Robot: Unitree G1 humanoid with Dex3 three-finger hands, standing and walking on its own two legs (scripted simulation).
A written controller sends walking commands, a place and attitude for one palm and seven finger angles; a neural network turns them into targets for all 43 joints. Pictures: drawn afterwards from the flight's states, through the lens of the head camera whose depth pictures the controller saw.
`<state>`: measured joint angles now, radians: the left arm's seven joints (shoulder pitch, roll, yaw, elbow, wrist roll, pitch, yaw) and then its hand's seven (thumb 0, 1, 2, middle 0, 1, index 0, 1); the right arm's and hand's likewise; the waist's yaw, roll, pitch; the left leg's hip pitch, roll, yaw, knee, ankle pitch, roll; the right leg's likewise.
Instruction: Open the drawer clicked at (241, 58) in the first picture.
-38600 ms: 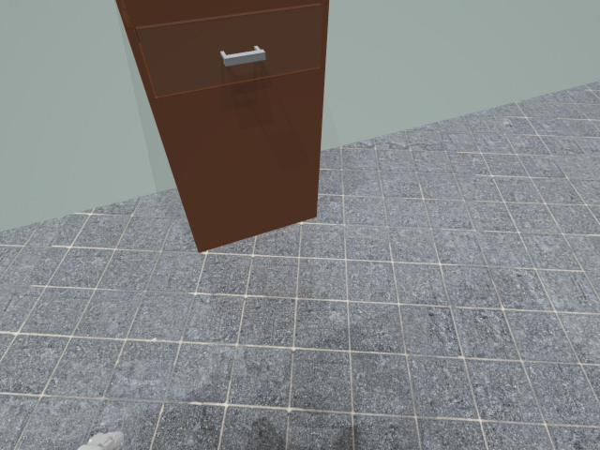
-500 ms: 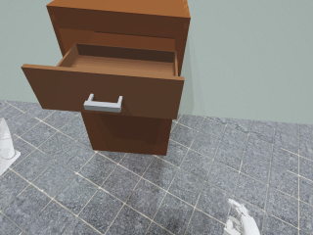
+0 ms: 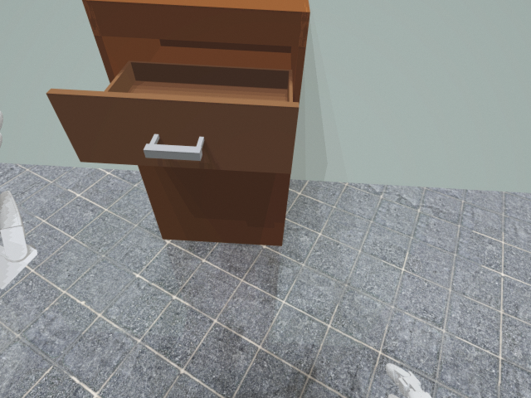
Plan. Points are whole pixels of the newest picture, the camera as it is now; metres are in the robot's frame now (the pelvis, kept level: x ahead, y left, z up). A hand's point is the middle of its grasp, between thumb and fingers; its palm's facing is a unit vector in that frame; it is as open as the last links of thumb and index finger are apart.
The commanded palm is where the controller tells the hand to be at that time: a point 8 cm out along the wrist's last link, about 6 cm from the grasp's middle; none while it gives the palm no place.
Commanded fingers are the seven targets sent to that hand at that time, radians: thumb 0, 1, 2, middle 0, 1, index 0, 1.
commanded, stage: stop stepping back and stand still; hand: left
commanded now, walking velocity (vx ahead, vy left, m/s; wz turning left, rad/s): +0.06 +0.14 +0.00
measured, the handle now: (175, 146) +0.59 +0.23 +0.05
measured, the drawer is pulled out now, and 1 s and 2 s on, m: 0.29 0.29 0.29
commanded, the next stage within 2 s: let the arm hang, fingers relaxed in 0.18 s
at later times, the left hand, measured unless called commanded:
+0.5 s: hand out of the picture +0.15 +0.21 -0.11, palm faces +0.05 -0.95 -0.30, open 7.4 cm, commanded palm none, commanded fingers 0.00 0.90 0.90 -0.20 -0.30 -0.20 -0.30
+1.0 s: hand out of the picture -0.03 +0.20 -0.15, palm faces +0.09 -0.97 -0.24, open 7.3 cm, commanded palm none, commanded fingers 0.00 0.90 0.90 -0.20 -0.30 -0.20 -0.30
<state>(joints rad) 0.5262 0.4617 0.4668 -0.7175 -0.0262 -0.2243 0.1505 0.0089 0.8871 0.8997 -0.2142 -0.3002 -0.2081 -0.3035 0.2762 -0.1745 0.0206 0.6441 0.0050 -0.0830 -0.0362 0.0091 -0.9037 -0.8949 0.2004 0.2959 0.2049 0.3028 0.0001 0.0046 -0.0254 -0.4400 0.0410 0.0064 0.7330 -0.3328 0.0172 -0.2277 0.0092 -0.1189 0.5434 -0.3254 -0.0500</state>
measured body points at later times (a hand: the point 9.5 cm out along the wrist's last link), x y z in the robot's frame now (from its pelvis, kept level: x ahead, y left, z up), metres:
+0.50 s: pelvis +0.00 +0.01 -0.01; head +0.00 -0.01 +0.44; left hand +0.14 +0.26 -0.09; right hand +0.14 -0.22 -0.14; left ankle +0.06 +0.12 -0.73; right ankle +0.02 -0.11 -0.73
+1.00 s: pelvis +0.01 +0.02 +0.02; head +0.03 +0.01 +0.47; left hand -0.04 +0.26 -0.14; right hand +0.03 -0.20 -0.15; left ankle +0.05 +0.12 -0.73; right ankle +0.02 -0.11 -0.73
